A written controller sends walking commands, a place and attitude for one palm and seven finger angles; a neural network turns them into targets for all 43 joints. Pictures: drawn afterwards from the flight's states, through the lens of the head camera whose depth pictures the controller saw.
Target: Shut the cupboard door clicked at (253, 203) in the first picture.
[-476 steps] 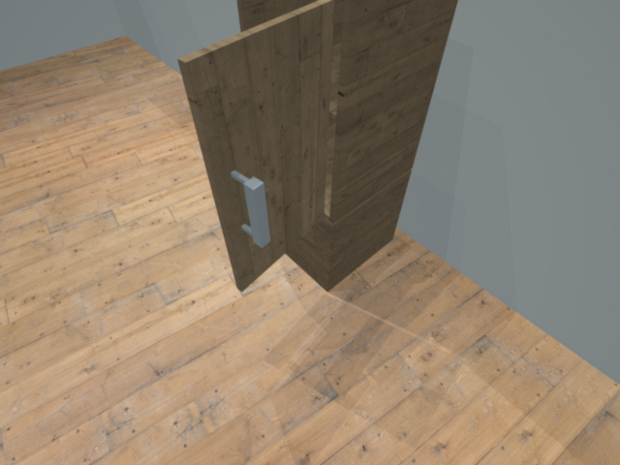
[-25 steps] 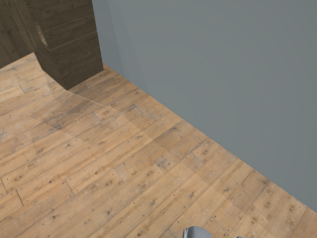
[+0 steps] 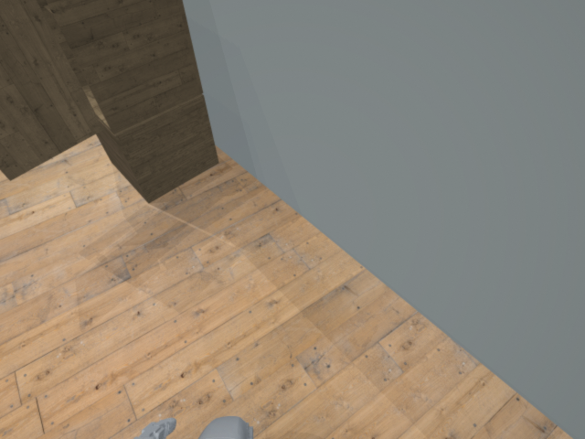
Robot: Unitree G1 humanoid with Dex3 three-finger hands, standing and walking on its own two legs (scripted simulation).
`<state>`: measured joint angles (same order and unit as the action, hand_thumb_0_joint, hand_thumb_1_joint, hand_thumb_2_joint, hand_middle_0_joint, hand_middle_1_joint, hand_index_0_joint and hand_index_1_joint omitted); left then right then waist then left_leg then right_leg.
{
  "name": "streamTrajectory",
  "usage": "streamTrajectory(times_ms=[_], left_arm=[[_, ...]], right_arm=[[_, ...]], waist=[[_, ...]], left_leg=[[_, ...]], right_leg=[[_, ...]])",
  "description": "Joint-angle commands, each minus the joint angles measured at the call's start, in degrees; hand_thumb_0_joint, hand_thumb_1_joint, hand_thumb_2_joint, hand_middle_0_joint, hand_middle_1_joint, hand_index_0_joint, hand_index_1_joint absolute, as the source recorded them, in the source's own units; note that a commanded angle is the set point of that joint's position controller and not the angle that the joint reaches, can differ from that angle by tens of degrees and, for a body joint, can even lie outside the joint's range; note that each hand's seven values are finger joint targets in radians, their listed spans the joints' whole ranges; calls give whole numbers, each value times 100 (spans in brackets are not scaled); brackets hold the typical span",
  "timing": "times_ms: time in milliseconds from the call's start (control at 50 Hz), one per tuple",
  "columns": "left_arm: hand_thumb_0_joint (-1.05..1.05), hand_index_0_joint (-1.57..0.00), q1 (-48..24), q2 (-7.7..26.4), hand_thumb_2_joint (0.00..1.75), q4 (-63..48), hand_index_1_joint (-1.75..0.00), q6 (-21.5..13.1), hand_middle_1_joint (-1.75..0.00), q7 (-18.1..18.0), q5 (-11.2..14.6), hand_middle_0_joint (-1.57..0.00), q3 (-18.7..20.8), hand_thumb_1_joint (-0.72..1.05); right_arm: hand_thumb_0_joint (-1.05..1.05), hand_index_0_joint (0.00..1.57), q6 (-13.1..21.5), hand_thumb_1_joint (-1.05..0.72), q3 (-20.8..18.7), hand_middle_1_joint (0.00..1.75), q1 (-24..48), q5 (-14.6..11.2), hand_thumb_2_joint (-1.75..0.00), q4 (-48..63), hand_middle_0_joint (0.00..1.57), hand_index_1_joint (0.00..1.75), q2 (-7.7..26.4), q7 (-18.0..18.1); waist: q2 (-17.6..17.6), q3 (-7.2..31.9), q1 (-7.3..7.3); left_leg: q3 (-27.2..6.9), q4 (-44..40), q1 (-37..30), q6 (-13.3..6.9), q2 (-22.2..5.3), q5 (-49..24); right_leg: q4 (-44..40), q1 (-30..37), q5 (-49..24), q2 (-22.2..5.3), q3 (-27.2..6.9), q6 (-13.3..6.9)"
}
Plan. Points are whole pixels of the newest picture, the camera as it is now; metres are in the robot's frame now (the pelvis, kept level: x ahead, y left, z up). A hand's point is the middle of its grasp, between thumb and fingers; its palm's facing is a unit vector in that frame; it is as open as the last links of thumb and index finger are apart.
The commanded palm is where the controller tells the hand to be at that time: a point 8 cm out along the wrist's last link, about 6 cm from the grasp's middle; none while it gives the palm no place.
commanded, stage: walk to a spot facing it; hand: left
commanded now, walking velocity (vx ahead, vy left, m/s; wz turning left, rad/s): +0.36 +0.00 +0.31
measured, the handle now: out of the picture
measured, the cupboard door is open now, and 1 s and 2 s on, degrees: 98 98 98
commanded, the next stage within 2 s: turn to face it in 1.08 s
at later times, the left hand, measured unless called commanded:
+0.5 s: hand out of the picture +0.14 +0.22 -0.19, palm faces +0.23 -0.97 -0.11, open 7.4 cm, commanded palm none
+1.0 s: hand (200, 216) +0.59 +0.22 -0.16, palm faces +0.01 -0.98 -0.18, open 7.4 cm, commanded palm none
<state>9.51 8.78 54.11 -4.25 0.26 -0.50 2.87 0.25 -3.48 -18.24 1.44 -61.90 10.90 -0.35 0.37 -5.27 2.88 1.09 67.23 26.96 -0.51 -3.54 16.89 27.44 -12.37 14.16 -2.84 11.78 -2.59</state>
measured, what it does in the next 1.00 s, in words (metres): walks ahead: left foot, then right foot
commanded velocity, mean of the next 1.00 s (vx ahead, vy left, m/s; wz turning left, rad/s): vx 0.36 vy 0.00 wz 0.06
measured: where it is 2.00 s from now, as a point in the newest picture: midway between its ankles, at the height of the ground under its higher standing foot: (281, 295)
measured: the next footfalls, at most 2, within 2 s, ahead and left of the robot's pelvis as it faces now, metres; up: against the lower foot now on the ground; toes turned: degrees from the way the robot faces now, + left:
left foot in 0.36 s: +0.29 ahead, +0.15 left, +0.00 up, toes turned +14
right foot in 0.94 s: +0.55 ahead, -0.04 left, +0.00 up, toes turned -1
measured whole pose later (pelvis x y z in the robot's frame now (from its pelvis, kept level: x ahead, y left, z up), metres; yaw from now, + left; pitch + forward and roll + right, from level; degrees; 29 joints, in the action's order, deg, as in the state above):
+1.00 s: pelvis +0.44 +0.04 -0.02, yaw +5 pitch -1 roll +1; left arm 2.6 10.6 54.1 -3.7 1.5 -0.9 2.1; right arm 2.1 -0.8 -26.9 0.7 -67.5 7.2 0.7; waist -0.4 -6.8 4.2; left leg 4.0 54.5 8.2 -0.6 -2.4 28.0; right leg 36.5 -21.4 13.9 -1.3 7.4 -4.3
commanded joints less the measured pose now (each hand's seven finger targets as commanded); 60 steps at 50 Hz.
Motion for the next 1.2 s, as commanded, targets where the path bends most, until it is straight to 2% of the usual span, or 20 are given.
streamTrajectory(times_ms=[0, 240, 300, 320, 340, 360, 380, 420, 480, 580, 800, 840, 880, 900, 920, 940, 980, 1060, 1120, 1180], left_arm=[[0, -20, 798, 545, 90, 174, -30, -151, -30, -35, -54, -20, 40, 90], [0, -20, 1723, 862, 90, 921, -30, -123, -30, -91, -100, -20, -23, 90], [0, -20, 1530, 975, 90, 893, -30, -94, -30, -65, -45, -20, -2, 90], [0, -20, 1584, 802, 90, 753, -30, -83, -30, -17, -18, -20, -22, 90], [0, -20, 1540, 546, 90, 502, -30, -88, -30, 41, 12, -20, -88, 90], [0, -20, 991, 754, 90, 329, -30, -40, -30, 0, 20, -20, -64, 90], [0, -20, 787, 622, 90, 282, -30, -48, -30, -25, -10, -20, -19, 90], [0, -20, 917, 442, 90, 473, -30, 52, -30, 2, -74, -20, 9, 90], [0, -20, 1269, 268, 90, 602, -30, 217, -30, 50, -127, -20, 24, 90], [0, -20, 480, 313, 90, 266, -30, 330, -30, 104, -129, -20, 87, 90], [0, -20, -1219, 468, 90, -405, -30, 282, -30, 199, -72, -20, -43, 90], [0, -20, -1060, 530, 90, -385, -30, 252, -30, 189, -65, -20, -35, 90], [0, -20, 136, 726, 90, -69, -30, 159, -30, 147, -83, -20, 50, 90], [0, -20, 1143, 1028, 90, 246, -30, 89, -30, 101, -116, -20, 162, 90], [0, -20, 2000, 1626, 90, 473, -30, 28, -30, 22, -135, -20, 331, 90], [0, -20, 2020, 1780, 90, 523, -30, 64, -30, -2, 8, -20, 311, 90], [0, -20, 1115, 1216, 90, 316, -30, 72, -30, -84, 12, -20, 178, 90], [0, -20, 535, 653, 90, 313, -30, -47, -30, -78, -32, -20, 3, 90], [0, -20, 585, 458, 90, 304, -30, -112, -30, -75, -47, -20, 58, 90], [0, -20, 679, 602, 90, 421, -30, -128, -30, -82, -39, -20, 30, 90]], right_arm=[[0, 20, 15, -90, -40, 30, 18, 13, -90, 383, 20, 30, 30, -103], [0, 20, 147, -90, 67, 30, 1769, -3, -90, 932, 20, 30, 107, -243], [0, 20, 231, -90, -25, 30, 275, 66, -90, 516, 20, 30, 471, -130], [0, 20, 258, -90, -168, 30, -630, 108, -90, 336, 20, 30, 1042, -56], [0, 20, 282, -90, -272, 30, -1205, 56, -90, 227, 20, 30, 1561, 41], [0, 20, 227, -90, -273, 30, -1132, -43, -90, 214, 20, 30, 1569, 130], [0, 20, 262, -90, -260, 30, -676, -30, -90, 296, 20, 30, 1418, 159], [0, 20, 372, -90, -81, 30, 46, -30, -90, 512, 20, 30, 859, 177], [0, 20, 485, -90, 30, 30, 106, -40, -90, 428, 20, 30, 522, 179], [0, 20, 508, -90, 14, 30, -242, -43, -90, 328, 20, 30, 465, 176], [0, 20, 467, -90, 100, 30, -1232, 65, -90, -124, 20, 30, 626, 206], [0, 20, 446, -90, 90, 30, -1259, 71, -90, -202, 20, 30, 721, 210], [0, 20, 431, -90, 88, 30, -1112, 24, -90, -233, 20, 30, 769, 210], [0, 20, 456, -90, 80, 30, -901, -64, -90, -152, 20, 30, 746, 173], [0, 20, 475, -90, 95, 30, -1081, -172, -90, 11, 20, 30, 438, 162], [0, 20, 459, -90, 82, 30, -848, -186, -90, 110, 20, 30, 533, 161], [0, 20, 381, -90, 38, 30, -72, -137, -90, 231, 20, 30, 354, 128], [0, 20, 80, -90, 75, 30, -538, -32, -90, 31, 20, 30, -95, 49], [0, 20, -10, -90, 26, 30, -357, 6, -90, 111, 20, 30, -166, -17], [0, 20, -7, -90, 23, 30, 245, -17, -90, 345, 20, 30, -91, -68]], waist=[[-696, 283, -182], [-771, -133, -499], [-394, 591, 265], [502, 1295, 615], [1546, 1793, 667], [649, 1588, 622], [155, 1107, 382], [362, 485, -43], [609, 406, -349], [382, -18, -335], [448, -200, 78], [434, -97, -25], [141, 529, -605], [-53, 1123, -1030], [-1322, 2001, -1190], [-1015, 2067, -1088], [-339, 702, -792], [-756, 313, -103], [-655, 282, -67], [-622, 189, -151]], left_leg=[[-69, -414, 714, 164, -348, -622], [617, -2889, 541, -111, 12, -355], [875, -3640, -2062, -393, 446, -520], [-617, -3924, -3580, -744, -597, -386], [-2842, -4619, -4507, -1339, -1909, -983], [-2990, -4901, -4164, -1492, -2112, -1224], [-2526, -4961, -3484, -1446, -2015, -1350], [-1588, -5260, -2148, -1076, -1627, -1408], [-660, -5495, -1724, -855, -1172, -1725], [-479, -5937, -1795, -888, -1091, -1436], [22, -5413, -2975, -772, -1234, -3414], [112, -5042, -2999, -753, -1236, -4142], [248, -3613, -2659, -539, -1014, -4915], [426, -2393, -1576, -330, -717, -4221], [736, -361, 118, 8, 263, -269], [135, 843, 526, 5, 355, 1656], [-262, 760, 774, -30, -185, 839], [-101, -340, -12, 126, -312, 85], [44, -864, 95, 223, -306, -534], [158, -1502, 454, 282, -277, -576]], right_leg=[[-1884, 389, -804, -1515, -843, -250], [-1352, 1606, -2902, -1720, -226, -342], [769, 641, -3885, -1393, 297, -73], [2319, -649, -2039, -893, 386, 215], [4140, -2057, 1524, -102, 41, 398], [4904, -2421, 1592, -215, -782, 284], [5133, -2645, 1277, -412, -881, 259], [4868, -2334, 572, -702, -1147, 341], [4162, -1919, 167, -634, -1081, 411], [3340, -2460, -664, -630, -1103, 441], [1257, -2254, -544, -232, -694, 86], [938, -1650, -181, -6, -521, -44], [336, 113, -431, 275, -433, -193], [315, 1892, -987, -133, -979, -391], [-20, 3589, -2167, -1952, -3322, -1053], [-518, 3292, -2918, -2467, -3816, -1354], [-828, 1606, -2893, -2010, -2776, -1059], [-1467, -20, -2089, -1375, -1148, -490], [-1754, -111, -1481, -1294, -823, -455], [-1595, 399, -2341, -1379, -633, -495]])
